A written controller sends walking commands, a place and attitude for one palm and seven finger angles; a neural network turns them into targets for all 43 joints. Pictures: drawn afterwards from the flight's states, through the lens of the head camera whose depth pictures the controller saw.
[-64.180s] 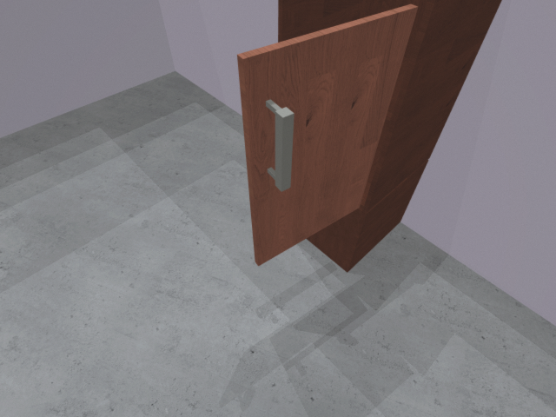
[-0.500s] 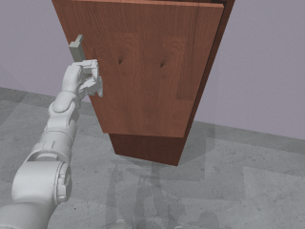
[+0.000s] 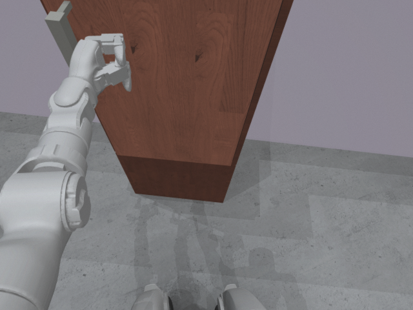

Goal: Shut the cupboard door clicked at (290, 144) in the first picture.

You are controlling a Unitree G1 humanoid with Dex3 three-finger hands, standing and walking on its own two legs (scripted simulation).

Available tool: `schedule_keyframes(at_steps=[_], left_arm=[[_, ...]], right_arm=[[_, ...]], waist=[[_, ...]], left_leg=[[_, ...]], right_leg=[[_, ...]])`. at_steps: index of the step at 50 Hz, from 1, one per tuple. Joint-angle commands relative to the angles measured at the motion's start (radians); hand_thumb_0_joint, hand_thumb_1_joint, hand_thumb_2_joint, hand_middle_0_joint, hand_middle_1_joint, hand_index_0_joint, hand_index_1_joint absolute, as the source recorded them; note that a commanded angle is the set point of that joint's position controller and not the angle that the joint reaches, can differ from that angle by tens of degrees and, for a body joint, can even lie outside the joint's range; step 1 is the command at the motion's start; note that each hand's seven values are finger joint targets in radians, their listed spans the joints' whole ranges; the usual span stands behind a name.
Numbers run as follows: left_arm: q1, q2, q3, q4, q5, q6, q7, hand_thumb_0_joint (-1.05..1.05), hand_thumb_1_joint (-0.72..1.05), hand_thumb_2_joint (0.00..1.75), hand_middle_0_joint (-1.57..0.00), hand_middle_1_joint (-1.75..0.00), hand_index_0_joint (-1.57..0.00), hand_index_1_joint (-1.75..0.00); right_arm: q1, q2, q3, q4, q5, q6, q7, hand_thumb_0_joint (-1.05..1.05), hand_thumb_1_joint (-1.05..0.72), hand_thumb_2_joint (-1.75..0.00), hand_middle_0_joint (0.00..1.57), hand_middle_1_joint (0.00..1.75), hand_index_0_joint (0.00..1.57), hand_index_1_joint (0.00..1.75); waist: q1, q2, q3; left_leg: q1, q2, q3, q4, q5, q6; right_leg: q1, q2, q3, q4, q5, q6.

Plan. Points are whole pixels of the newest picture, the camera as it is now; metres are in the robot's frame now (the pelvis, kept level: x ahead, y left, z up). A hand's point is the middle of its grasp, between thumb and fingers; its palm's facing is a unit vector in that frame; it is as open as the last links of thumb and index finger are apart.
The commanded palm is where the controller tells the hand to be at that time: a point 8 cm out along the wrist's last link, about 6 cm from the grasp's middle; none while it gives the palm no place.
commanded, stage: push the door shut along its arc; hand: left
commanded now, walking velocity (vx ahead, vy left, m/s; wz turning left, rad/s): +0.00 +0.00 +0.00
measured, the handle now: (80, 55) +0.58 +0.17 +0.13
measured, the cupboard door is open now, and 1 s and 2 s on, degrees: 1 0 0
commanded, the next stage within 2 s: pull the fist back off the door in 0.40 s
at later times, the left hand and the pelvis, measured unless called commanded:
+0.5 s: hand (131, 62) +0.55 +0.07 +0.14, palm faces -0.33 -0.94 -0.03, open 2.9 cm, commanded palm +0.58 +0.09 +0.13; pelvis -0.01 -0.01 -0.01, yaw +1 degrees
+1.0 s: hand (143, 61) +0.55 +0.05 +0.14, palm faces +0.06 -1.00 -0.01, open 3.0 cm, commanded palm +0.51 +0.10 +0.13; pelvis -0.02 +0.00 -0.01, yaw +0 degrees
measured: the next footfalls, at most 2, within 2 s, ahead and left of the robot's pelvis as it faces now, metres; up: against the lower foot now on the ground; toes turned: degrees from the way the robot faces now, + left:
none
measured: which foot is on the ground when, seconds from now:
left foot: down 0.00-1.00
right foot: down 0.00-1.00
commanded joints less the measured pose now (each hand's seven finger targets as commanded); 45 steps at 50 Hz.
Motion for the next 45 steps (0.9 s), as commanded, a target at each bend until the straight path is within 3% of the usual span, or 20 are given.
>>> schedule_keyframes(at_steps=[1,5,8,9,11,14,21,25,26,27,28,30,31,32,34,36,39,40,42,45], left_arm=[[-0.584,0.215,0.047,-0.177,-0.002,-0.056,-0.005,0.0,0.9,0.9,-1.3,-1.5,-1.3,-1.5],[-0.578,0.236,0.061,-0.172,0.017,-0.048,-0.015,0.0,0.9,0.9,-1.3,-1.5,-1.3,-1.5],[-0.631,0.238,0.049,-0.152,0.022,-0.036,-0.026,0.0,0.9,0.9,-1.3,-1.5,-1.3,-1.5],[-0.673,0.213,0.029,-0.174,0.019,-0.037,-0.032,0.0,0.9,0.9,-1.3,-1.5,-1.3,-1.5],[-0.697,0.199,0.018,-0.169,0.015,-0.028,-0.035,0.0,0.9,0.9,-1.3,-1.5,-1.3,-1.5],[-0.766,0.179,-0.011,-0.181,0.012,-0.026,-0.051,0.0,0.9,0.9,-1.3,-1.5,-1.3,-1.5],[-0.837,0.112,-0.062,-0.155,-0.006,-0.005,-0.068,0.0,0.9,0.9,-1.3,-1.5,-1.3,-1.5],[-0.865,0.104,-0.077,-0.146,-0.01,0.011,-0.077,0.0,0.9,0.9,-1.3,-1.5,-1.3,-1.5],[-0.886,0.136,0.122,-0.147,-0.079,0.033,0.131,0.0,0.9,0.9,-1.3,-1.5,-1.3,-1.5],[-0.843,0.087,0.093,-0.119,-0.039,0.041,0.239,0.0,0.9,0.9,-1.3,-1.5,-1.3,-1.5],[-0.845,0.036,0.087,-0.129,-0.016,0.039,0.326,0.0,0.9,0.9,-1.3,-1.5,-1.3,-1.5],[-0.874,0.008,0.093,-0.148,0.044,0.017,0.485,0.0,0.9,0.9,-1.3,-1.5,-1.3,-1.5],[-0.881,0.026,0.097,-0.145,0.094,-0.003,0.551,0.0,0.9,0.9,-1.3,-1.5,-1.3,-1.5],[-0.89,0.028,0.064,-0.145,0.148,-0.021,0.584,0.0,0.9,0.9,-1.3,-1.5,-1.3,-1.5],[-0.919,0.004,-0.012,-0.155,0.228,-0.058,0.595,0.0,0.9,0.9,-1.3,-1.5,-1.3,-1.5],[-0.906,0.034,-0.023,-0.127,0.248,-0.073,0.569,0.0,0.9,0.9,-1.3,-1.5,-1.3,-1.5],[-0.861,0.056,-0.008,-0.092,0.193,-0.06,0.506,0.0,0.9,0.9,-1.3,-1.5,-1.3,-1.5],[-0.822,0.067,0.006,-0.063,0.174,-0.049,0.489,0.0,0.9,0.9,-1.3,-1.5,-1.3,-1.5],[-0.794,0.073,0.029,-0.07,0.142,-0.048,0.469,0.0,0.9,0.9,-1.3,-1.5,-1.3,-1.5],[-0.694,0.066,0.057,-0.094,0.107,-0.072,0.459,0.0,0.9,0.9,-1.3,-1.5,-1.3,-1.5]], right_arm=[[0.174,-0.185,-0.065,-0.047,-0.007,-0.016,-0.008,0.0,-0.9,-0.9,0.2,0.3,0.2,0.3],[0.181,-0.184,-0.069,-0.058,-0.012,-0.007,-0.002,0.0,-0.9,-0.9,0.2,0.3,0.2,0.3],[0.196,-0.186,-0.068,-0.05,-0.013,0.004,-0.006,0.0,-0.9,-0.9,0.2,0.3,0.2,0.3],[0.2,-0.184,-0.071,-0.05,-0.01,0.002,-0.007,0.0,-0.9,-0.9,0.2,0.3,0.2,0.3],[0.209,-0.184,-0.07,-0.039,-0.014,0.003,-0.011,0.0,-0.9,-0.9,0.2,0.3,0.2,0.3],[0.21,-0.186,-0.07,-0.02,-0.014,-0.007,-0.012,0.0,-0.9,-0.9,0.2,0.3,0.2,0.3],[0.204,-0.19,-0.062,0.016,-0.02,-0.041,-0.024,0.0,-0.9,-0.9,0.2,0.3,0.2,0.3],[0.19,-0.196,-0.059,0.033,-0.018,-0.063,-0.03,0.0,-0.9,-0.9,0.2,0.3,0.2,0.3],[0.219,-0.153,-0.051,0.015,-0.022,-0.072,-0.023,0.0,-0.9,-0.9,0.2,0.3,0.2,0.3],[0.228,-0.149,-0.048,0.004,-0.031,-0.081,-0.003,0.0,-0.9,-0.9,0.2,0.3,0.2,0.3],[0.238,-0.149,-0.057,0.007,-0.046,-0.082,0.013,0.0,-0.9,-0.9,0.2,0.3,0.2,0.3],[0.246,-0.148,-0.064,0.006,-0.07,-0.077,0.044,0.0,-0.9,-0.9,0.2,0.3,0.2,0.3],[0.255,-0.148,-0.063,0.01,-0.083,-0.074,0.056,0.0,-0.9,-0.9,0.2,0.3,0.2,0.3],[0.255,-0.151,-0.065,0.009,-0.091,-0.068,0.069,0.0,-0.9,-0.9,0.2,0.3,0.2,0.3],[0.256,-0.151,-0.071,0.007,-0.1,-0.062,0.091,0.0,-0.9,-0.9,0.2,0.3,0.2,0.3],[0.257,-0.161,-0.072,0.001,-0.098,-0.052,0.095,0.0,-0.9,-0.9,0.2,0.3,0.2,0.3],[0.234,-0.164,-0.068,-0.022,-0.08,-0.04,0.086,0.0,-0.9,-0.9,0.2,0.3,0.2,0.3],[0.231,-0.164,-0.066,-0.028,-0.073,-0.037,0.083,0.0,-0.9,-0.9,0.2,0.3,0.2,0.3],[0.23,-0.163,-0.061,-0.037,-0.068,-0.034,0.076,0.0,-0.9,-0.9,0.2,0.3,0.2,0.3],[0.226,-0.158,-0.064,-0.051,-0.065,-0.036,0.075,0.0,-0.9,-0.9,0.2,0.3,0.2,0.3]], waist=[[-0.04,0.045,-0.447],[-0.029,0.078,-0.491],[-0.06,0.037,-0.471],[-0.076,0.043,-0.462],[-0.085,0.043,-0.464],[-0.102,0.097,-0.469],[-0.133,0.124,-0.455],[-0.143,0.136,-0.464],[-0.093,0.143,-0.463],[-0.094,0.132,-0.503],[-0.113,0.097,-0.496],[-0.116,0.107,-0.469],[-0.12,0.096,-0.46],[-0.133,0.113,-0.46],[-0.15,0.16,-0.449],[-0.149,0.147,-0.449],[-0.122,0.131,-0.459],[-0.112,0.093,-0.441],[-0.102,0.095,-0.437],[-0.07,0.035,-0.444]], left_leg=[[0.488,-0.022,-0.092,-0.048,0.238,0.023],[0.494,-0.024,-0.088,-0.028,0.285,0.02],[0.453,-0.025,-0.082,-0.016,0.275,0.029],[0.451,-0.025,-0.079,-0.012,0.261,0.032],[0.456,-0.029,-0.082,-0.007,0.268,0.037],[0.479,-0.025,-0.09,0.007,0.256,0.033],[0.487,-0.022,-0.1,0.026,0.212,0.041],[0.473,-0.017,-0.1,0.036,0.163,0.039],[0.405,-0.004,-0.113,0.015,0.142,0.024],[0.397,-0.004,-0.119,0.006,0.126,0.017],[0.394,-0.001,-0.126,0.009,0.108,0.015],[0.374,-0.006,-0.125,0.0,0.05,0.01],[0.357,-0.008,-0.129,0.0,0.032,0.011],[0.352,-0.008,-0.126,-0.003,0.004,0.01],[0.373,-0.012,-0.118,-0.009,-0.029,0.01],[0.38,-0.015,-0.121,-0.017,-0.029,0.012],[0.359,-0.028,-0.101,-0.041,-0.058,0.013],[0.331,-0.03,-0.095,-0.047,-0.066,0.015],[0.329,-0.03,-0.089,-0.062,-0.064,0.015],[0.324,-0.029,-0.079,-0.078,-0.034,0.017]], right_leg=[[-0.048,0.033,0.012,-0.129,0.275,-0.007],[-0.046,0.035,0.016,-0.116,0.321,-0.008],[-0.049,0.038,0.02,-0.118,0.335,0.0],[-0.068,0.039,0.022,-0.122,0.329,0.004],[-0.07,0.041,0.018,-0.122,0.327,0.0],[-0.126,0.042,0.017,-0.119,0.295,-0.002],[-0.196,0.043,0.0,-0.112,0.221,-0.009],[-0.229,0.041,-0.002,-0.107,0.179,-0.008],[-0.183,0.03,0.008,-0.124,0.165,-0.002],[-0.183,0.035,0.0,-0.099,0.15,0.01],[-0.212,0.033,-0.012,-0.092,0.141,0.016],[-0.234,0.031,-0.015,-0.093,0.106,0.019],[-0.244,0.03,-0.018,-0.086,0.093,0.018],[-0.258,0.027,-0.013,-0.085,0.074,0.018],[-0.278,0.023,-0.008,-0.093,0.053,0.011],[-0.259,0.024,-0.006,-0.098,0.053,0.003],[-0.181,0.028,0.009,-0.129,0.044,0.0],[-0.156,0.029,0.012,-0.139,0.036,0.002],[-0.134,0.03,0.01,-0.148,0.042,0.003],[-0.073,0.033,0.008,-0.161,0.068,0.006]])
